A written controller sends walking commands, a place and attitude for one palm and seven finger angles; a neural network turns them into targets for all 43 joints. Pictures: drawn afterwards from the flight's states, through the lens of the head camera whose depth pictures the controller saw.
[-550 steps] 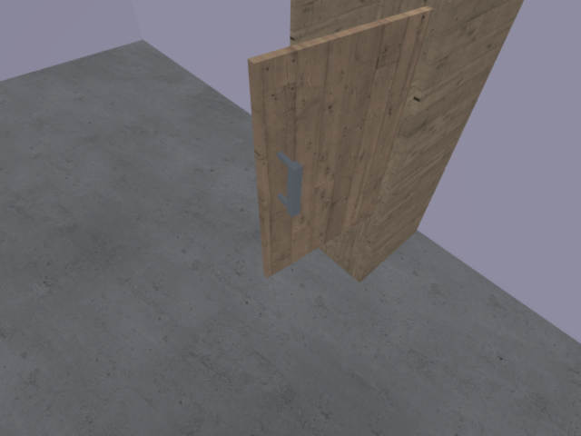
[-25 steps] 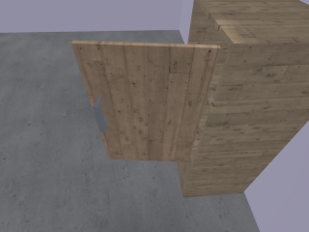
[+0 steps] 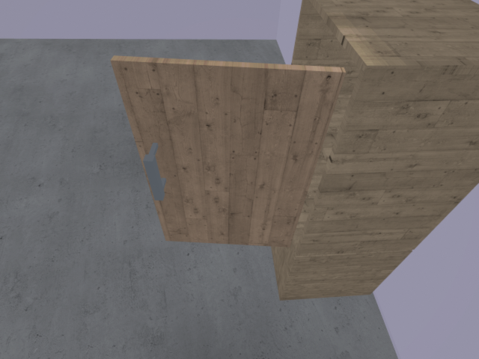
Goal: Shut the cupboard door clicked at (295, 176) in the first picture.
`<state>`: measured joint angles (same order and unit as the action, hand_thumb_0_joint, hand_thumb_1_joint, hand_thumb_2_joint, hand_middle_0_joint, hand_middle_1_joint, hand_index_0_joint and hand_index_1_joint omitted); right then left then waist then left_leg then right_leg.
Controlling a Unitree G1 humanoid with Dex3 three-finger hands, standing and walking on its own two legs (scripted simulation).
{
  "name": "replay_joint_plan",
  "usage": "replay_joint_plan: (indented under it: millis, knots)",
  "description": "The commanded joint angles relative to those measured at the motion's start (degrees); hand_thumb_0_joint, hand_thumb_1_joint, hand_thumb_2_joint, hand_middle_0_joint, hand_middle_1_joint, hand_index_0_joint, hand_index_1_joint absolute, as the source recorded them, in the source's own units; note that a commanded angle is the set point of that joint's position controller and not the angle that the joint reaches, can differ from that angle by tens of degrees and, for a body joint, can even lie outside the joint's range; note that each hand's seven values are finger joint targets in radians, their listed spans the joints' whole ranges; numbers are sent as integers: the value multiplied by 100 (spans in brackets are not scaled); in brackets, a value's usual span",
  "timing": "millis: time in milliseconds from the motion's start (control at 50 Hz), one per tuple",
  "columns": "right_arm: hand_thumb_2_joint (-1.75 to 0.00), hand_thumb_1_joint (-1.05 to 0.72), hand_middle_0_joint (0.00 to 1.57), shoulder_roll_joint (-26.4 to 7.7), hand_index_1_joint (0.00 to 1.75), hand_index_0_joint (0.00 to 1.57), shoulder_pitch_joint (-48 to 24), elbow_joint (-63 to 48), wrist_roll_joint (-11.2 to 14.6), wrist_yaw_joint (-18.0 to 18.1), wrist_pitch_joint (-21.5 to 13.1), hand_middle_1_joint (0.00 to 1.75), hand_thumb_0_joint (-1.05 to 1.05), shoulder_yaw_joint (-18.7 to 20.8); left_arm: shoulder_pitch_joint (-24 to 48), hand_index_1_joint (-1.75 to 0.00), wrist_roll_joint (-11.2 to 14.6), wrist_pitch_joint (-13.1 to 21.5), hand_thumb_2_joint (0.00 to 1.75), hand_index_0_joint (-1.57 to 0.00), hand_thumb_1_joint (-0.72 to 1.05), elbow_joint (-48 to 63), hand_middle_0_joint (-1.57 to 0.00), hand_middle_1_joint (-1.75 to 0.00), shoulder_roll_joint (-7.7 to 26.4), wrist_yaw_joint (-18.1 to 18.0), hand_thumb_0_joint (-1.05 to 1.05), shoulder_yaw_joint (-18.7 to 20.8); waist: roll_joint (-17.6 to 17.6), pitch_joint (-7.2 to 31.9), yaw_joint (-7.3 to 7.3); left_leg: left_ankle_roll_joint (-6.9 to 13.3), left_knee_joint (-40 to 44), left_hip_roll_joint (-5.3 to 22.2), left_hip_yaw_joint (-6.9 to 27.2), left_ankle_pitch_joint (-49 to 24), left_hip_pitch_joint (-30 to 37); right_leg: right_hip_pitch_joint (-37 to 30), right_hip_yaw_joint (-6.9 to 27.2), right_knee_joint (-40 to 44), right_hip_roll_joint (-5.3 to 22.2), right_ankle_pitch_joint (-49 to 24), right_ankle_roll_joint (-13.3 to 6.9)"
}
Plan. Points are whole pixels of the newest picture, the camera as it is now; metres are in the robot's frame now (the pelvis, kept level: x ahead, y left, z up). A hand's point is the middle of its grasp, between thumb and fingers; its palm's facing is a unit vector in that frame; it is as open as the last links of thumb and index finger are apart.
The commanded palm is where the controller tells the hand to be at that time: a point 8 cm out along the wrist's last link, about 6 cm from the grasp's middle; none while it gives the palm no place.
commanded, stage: look again from close up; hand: left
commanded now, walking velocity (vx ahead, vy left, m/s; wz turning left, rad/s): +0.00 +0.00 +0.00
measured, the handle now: (156, 172) +0.49 +0.21 +0.00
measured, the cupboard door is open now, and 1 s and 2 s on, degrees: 83 83 83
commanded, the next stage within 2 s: raise the hand and make a fist in 0.34 s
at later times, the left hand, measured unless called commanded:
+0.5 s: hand out of the picture +0.04 +0.18 -0.16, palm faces +0.13 -0.97 -0.19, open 7.3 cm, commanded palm +0.10 +0.21 -0.07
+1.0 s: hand (146, 353) +0.15 +0.16 -0.05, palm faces +0.11 -0.99 -0.06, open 5.5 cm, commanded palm +0.13 +0.21 -0.05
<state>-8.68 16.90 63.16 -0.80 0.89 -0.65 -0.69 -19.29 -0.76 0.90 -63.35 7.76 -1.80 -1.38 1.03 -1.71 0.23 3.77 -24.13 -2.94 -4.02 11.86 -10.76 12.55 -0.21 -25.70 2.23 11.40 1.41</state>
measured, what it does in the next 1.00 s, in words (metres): lowers itself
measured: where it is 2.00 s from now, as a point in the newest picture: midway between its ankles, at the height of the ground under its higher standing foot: outside the picture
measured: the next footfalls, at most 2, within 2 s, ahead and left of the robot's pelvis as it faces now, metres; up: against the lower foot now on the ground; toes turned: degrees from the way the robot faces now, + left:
none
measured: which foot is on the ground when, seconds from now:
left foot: down 0.00-1.00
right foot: down 0.00-1.00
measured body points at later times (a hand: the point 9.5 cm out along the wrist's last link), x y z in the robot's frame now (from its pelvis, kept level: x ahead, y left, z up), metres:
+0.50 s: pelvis +0.01 -0.01 +0.00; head +0.02 +0.01 +0.45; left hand +0.04 +0.23 -0.14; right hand +0.02 -0.23 -0.15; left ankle +0.02 +0.08 -0.74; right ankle +0.03 -0.14 -0.74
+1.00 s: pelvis -0.01 -0.05 -0.11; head +0.04 -0.03 +0.34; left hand +0.13 +0.21 -0.04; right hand +0.25 -0.25 -0.14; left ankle +0.02 +0.07 -0.74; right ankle +0.03 -0.13 -0.74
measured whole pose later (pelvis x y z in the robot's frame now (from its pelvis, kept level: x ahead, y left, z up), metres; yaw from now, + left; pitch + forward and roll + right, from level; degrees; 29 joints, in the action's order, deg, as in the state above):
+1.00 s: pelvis -0.01 -0.05 -0.11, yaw +3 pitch +14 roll -2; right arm -13.6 8.1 27.0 0.9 2.3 -14.5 1.1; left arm -32.9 16.2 29.7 5.8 13.0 15.5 7.9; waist -0.2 8.6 -3.6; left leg -0.1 -73.1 0.7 2.5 32.3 -54.5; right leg 52.8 -7.6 -70.5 0.2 31.5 -3.4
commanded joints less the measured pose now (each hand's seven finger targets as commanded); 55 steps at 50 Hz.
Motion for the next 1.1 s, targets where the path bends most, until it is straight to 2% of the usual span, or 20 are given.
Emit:
replay_joint_plan:
  millis: [0, 400, 420, 440, 460, 480, 500, 520, 540, 560, 600, 640, 680, 740, 800, 880, 940, 980, 1020, 1080]
  knots:
    - [-90, -90, 20, -563, 30, 20, 259, -119, 47, 37, -125, 30, 0, 87, -278, -30, -5, 83, 90, -20, 90, 164, -20, -30, 542, -54, 0, 90, -75, -314, -12, -155, 747, 792, 837, 263, -330, -1, 427, 452, 382, -71, -319]
    - [-90, -90, 20, -477, 30, 20, 193, 39, 43, 65, -118, 30, 0, 68, -248, -30, 5, 63, 90, -20, 90, 146, -20, -30, 493, -66, 0, 108, -82, -365, -44, -178, 762, 798, 787, -134, -167, -140, 393, 540, 393, -279, -295]
    - [-90, -90, 20, -691, 30, 20, -279, -352, 83, 30, -186, 30, 0, 77, -531, -30, -97, 160, 90, -20, 90, -59, -20, -30, 731, -267, 0, 116, 109, -184, -226, -306, -361, 933, 596, -1099, -274, -125, 451, 326, 579, -1767, -238]
    - [-90, -90, 20, -2073, 30, 20, 344, -2383, 70, 584, -1221, 30, 0, 404, 4604, -30, 711, 1645, 90, -20, 90, 9709, -20, -30, 3787, -241, 0, 2305, -597, 2245, 1016, -247, 0, 669, 872, -1859, 1368, -279, -62, -410, -119, -1275, -169]
    - [-90, -90, 20, -1101, 30, 20, -289, -2227, 326, 567, -1657, 30, 0, 29, 783, -32, 773, 1210, 90, -22, 90, 8265, -22, -32, 1165, -278, 0, 215, -2187, 3141, 97, -471, -84, 611, 574, -2341, 1922, 198, -355, -583, -415, -183, -333]
    - [-90, -90, 20, -1061, 30, 20, -485, -2156, 250, 460, -1926, 30, 0, -1, -760, -34, 1025, 331, 90, -24, 90, 7423, -24, -34, -16, -357, 0, -231, -2058, 2086, 45, -731, 182, 697, 843, -2114, 1091, 366, -537, -910, -390, 402, -308]
    - [-90, -90, 20, -986, 30, 20, -421, -2011, 367, 359, -2078, 30, 0, 21, -373, -36, 981, 169, 90, -25, 90, 6668, -25, -36, -204, -428, 0, -440, -901, 326, 274, -629, 228, 587, 950, -693, -190, 976, -551, -932, -295, 685, -246]
    - [-90, -90, 20, -1225, 30, 20, -404, -2270, 305, 258, -2168, 30, 0, 205, 149, -38, 1019, 453, 90, -27, 90, 6713, -27, -38, -63, -397, 0, -241, -411, -417, 427, -519, -13, 453, 1075, 608, -887, 1214, -591, -605, -235, 628, -252]
    - [-90, -90, 20, -1319, 30, 20, -419, -2435, 234, 199, -2222, 30, 0, 281, 0, -40, 961, 789, 90, -29, 90, 6214, -29, -40, 109, -300, 0, 5, 103, -603, 452, -451, -339, 335, 1093, 1234, -1437, 1585, -617, -572, -189, 905, -260]
    - [-90, -90, 20, -1317, 30, 20, -463, -2596, 169, 126, -2233, 30, 0, 369, -592, -42, 1005, 1189, 90, -31, 90, 5606, -31, -42, 45, -128, 0, 197, 876, -574, 333, -447, -721, 285, 1054, 1481, -1915, 2003, -685, -818, -216, 1369, -259]
    - [-90, -90, 20, -1203, 30, 20, -617, -3065, 148, -60, -2265, 30, 0, 493, -1634, -46, 1245, 2165, 90, -35, 90, 5153, -35, -46, -124, 519, 0, 385, 1396, 99, -128, -522, -1561, 145, 735, 1210, -2483, 2337, -643, -1464, -215, 1828, -323]
    - [-90, -90, 20, -1224, 30, 20, -779, -3395, 96, -206, -2191, 30, 0, 588, -2007, -50, 1554, 3229, 90, -38, 90, 5290, -38, -50, 29, 1314, 0, 655, 1359, 599, -332, -556, -2340, 82, 515, 1118, -3100, 2652, -415, -2058, -178, 1928, -380]
    - [-90, -90, 20, -1276, 30, 20, -860, -3681, 121, -289, -2053, 30, 0, 695, -1973, -54, 1594, 3972, 90, -42, 90, 5212, -42, -54, 800, 1979, 0, 1338, 593, 830, -425, -548, -2949, 44, 450, 1075, -3705, 2835, -70, -2644, -112, 1758, -485]
    - [-90, -90, 20, -1283, 30, 20, -1198, -4403, 232, -222, -1848, 30, 0, 651, -1634, -60, 1744, 3611, 90, -47, 90, 6381, -47, -60, 1046, 2108, 0, 1429, -382, 1631, -561, -388, -3085, 13, 372, 1390, -3797, 2933, 102, -2994, -147, 1902, -447]
    - [-90, -90, 20, -1187, 30, 20, -1057, -4660, 267, -42, -1677, 30, 0, 600, -1072, -66, 1823, 3202, 90, -53, 90, 7898, -53, -66, 1251, 1780, 0, 1519, -743, 2062, -394, -276, -3364, 92, 455, 1275, -3752, 2901, 403, -2853, -159, 1978, -397]
    - [-90, -90, 20, -1144, 30, 20, -634, -4437, 202, 147, -1638, 30, 0, 495, -184, -74, 1731, 3423, 90, -60, 90, 9052, -60, -74, 1152, 1551, 0, 1095, -427, 2163, 198, -164, -3903, 241, 618, 725, -3643, 3162, 359, -3016, -278, 1064, -307]
    - [-90, -90, 20, -1190, 30, 20, -610, -4212, 228, 234, -1649, 30, 0, 452, -251, -80, 1749, 3364, 90, -66, 90, 8443, -66, -80, 1039, 1877, 0, 908, -261, 1827, 337, -175, -4106, 295, 655, 943, -3961, 3403, 364, -2938, -276, 1308, -261]
    - [-90, -90, 20, -1194, 30, 20, -682, -4187, 275, 297, -1629, 30, 0, 416, -448, -84, 1821, 3022, 90, -69, 90, 7999, -69, -84, 1104, 2140, 0, 962, -354, 1790, 219, -161, -4115, 280, 639, 947, -4084, 3266, 450, -2843, -270, 1438, -274]
    - [-90, -90, 20, -1153, 30, 20, -690, -4261, 345, 325, -1578, 30, 0, 437, -850, -88, 1906, 2587, 90, -73, 90, 7821, -73, -88, 1262, 2291, 0, 1263, -41, 2155, 42, -184, -4020, 274, 608, 884, -4125, 2786, 560, -2695, -168, 1390, -197]
    - [-90, -90, 20, -1043, 30, 20, -819, -4352, 366, 337, -1435, 30, 0, 403, -1065, -94, 2015, 2048, 90, -79, 90, 7759, -79, -94, 1491, 2229, 0, 1732, -25, 2356, -208, -205, -3881, 235, 601, 684, -4136, 2218, 654, -2640, -80, 1048, -121]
